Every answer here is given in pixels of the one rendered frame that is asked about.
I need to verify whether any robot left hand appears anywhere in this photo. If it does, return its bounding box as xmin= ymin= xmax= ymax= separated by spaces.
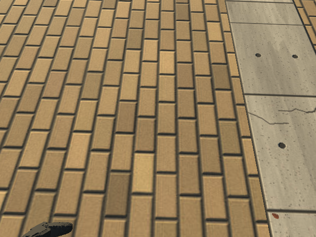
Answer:
xmin=22 ymin=221 xmax=73 ymax=237

